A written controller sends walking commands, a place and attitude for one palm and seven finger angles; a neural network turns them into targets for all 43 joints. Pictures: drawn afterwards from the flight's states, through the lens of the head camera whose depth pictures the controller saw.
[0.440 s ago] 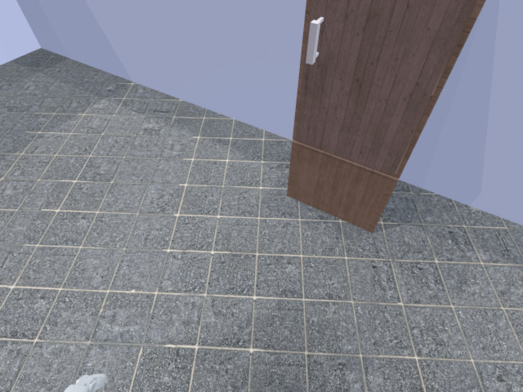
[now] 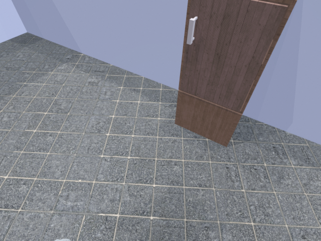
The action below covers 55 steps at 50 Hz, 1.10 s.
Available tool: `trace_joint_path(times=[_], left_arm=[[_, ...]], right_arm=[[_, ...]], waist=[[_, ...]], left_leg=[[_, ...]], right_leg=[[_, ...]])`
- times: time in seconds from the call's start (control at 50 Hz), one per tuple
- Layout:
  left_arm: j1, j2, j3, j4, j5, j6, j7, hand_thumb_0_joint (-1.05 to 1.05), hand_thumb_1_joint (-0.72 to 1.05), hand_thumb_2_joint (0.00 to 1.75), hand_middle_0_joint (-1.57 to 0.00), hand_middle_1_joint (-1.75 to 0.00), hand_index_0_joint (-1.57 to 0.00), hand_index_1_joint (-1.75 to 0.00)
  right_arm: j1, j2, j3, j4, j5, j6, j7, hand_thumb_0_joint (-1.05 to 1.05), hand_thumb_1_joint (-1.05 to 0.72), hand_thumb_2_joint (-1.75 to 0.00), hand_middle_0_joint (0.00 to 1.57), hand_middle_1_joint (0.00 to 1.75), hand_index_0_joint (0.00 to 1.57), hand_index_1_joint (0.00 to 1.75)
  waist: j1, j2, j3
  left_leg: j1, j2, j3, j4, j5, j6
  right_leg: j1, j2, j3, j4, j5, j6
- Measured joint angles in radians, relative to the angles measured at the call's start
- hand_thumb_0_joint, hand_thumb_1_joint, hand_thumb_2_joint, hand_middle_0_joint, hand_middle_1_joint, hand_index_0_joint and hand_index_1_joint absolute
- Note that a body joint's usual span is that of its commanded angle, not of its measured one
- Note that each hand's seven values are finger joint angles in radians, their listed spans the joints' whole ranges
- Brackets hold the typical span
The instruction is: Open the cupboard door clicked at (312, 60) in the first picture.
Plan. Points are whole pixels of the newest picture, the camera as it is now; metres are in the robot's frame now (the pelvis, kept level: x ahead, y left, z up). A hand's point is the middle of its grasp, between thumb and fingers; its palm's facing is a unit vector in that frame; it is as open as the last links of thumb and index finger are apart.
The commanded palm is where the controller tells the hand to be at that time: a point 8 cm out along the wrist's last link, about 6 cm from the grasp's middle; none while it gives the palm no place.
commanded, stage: stand and wait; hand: left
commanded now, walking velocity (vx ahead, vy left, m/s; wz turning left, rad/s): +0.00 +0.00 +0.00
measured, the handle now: (192, 30) +1.06 -0.10 +0.05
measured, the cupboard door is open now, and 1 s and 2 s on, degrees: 0 0 0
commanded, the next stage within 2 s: look at it before walking up in 0.40 s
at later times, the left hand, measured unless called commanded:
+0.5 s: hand out of the picture +0.06 +0.24 -0.15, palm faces -0.04 -0.94 -0.35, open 7.4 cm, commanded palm none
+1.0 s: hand out of the picture +0.05 +0.24 -0.15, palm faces -0.05 -0.94 -0.34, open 7.4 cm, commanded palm none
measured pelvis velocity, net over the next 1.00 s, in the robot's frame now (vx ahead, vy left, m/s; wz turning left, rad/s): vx -0.03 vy -0.01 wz -0.01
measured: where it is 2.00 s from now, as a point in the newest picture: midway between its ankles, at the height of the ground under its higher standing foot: outside the picture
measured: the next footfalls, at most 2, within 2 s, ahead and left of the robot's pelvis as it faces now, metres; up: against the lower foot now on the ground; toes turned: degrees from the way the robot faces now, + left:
right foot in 1.94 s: +0.38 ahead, +0.00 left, +0.00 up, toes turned +13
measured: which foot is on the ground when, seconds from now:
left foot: down 0.00-1.00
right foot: down 0.00-1.00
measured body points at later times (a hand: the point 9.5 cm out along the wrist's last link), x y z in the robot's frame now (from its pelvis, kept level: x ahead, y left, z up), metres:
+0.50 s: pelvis -0.02 -0.01 +0.00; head -0.02 -0.01 +0.45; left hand +0.06 +0.29 -0.12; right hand +0.05 -0.30 -0.13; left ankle -0.02 +0.12 -0.74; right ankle -0.02 -0.12 -0.74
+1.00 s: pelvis -0.03 -0.01 +0.00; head -0.02 -0.01 +0.45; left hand +0.05 +0.29 -0.13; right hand +0.04 -0.30 -0.13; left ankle -0.02 +0.12 -0.74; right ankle -0.02 -0.12 -0.74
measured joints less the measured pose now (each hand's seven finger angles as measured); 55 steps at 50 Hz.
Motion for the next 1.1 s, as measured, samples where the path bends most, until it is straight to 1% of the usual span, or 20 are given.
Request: trace_joint_path(times=[0.26, 0.68, 1.1], left_arm=[[0.010, 0.014, 0.002, 0.043, -0.001, 0.001, -0.004, 0.00, 0.90, 0.90, -0.20, -0.30, -0.21, -0.30], [-0.001, 0.000, -0.001, 0.049, 0.001, -0.007, -0.006, 0.00, 0.90, 0.90, -0.20, -0.30, -0.21, -0.30], [0.009, 0.007, -0.001, 0.060, 0.001, -0.008, -0.006, 0.00, 0.90, 0.90, -0.20, -0.30, -0.21, -0.30]], right_arm=[[0.035, -0.017, 0.002, 0.053, 0.003, 0.003, 0.002, 0.01, -0.91, -0.90, 0.20, 0.30, 0.20, 0.30], [0.037, -0.008, 0.004, 0.068, 0.004, -0.003, 0.006, 0.01, -0.91, -0.89, 0.20, 0.30, 0.20, 0.30], [0.036, -0.010, 0.003, 0.074, 0.005, -0.002, 0.007, 0.01, -0.91, -0.90, 0.20, 0.30, 0.20, 0.30]], waist=[[-0.004, 0.008, 0.008], [-0.008, 0.012, -0.002], [-0.006, 0.006, 0.010]], left_leg=[[0.011, 0.007, 0.001, -0.037, 0.036, -0.006], [0.005, 0.014, 0.002, -0.057, 0.066, -0.012], [0.000, 0.013, 0.005, -0.061, 0.067, -0.009]], right_leg=[[0.008, 0.007, 0.001, -0.033, 0.035, -0.005], [0.000, 0.013, 0.002, -0.053, 0.066, -0.010], [-0.001, 0.013, 0.005, -0.068, 0.074, -0.007]])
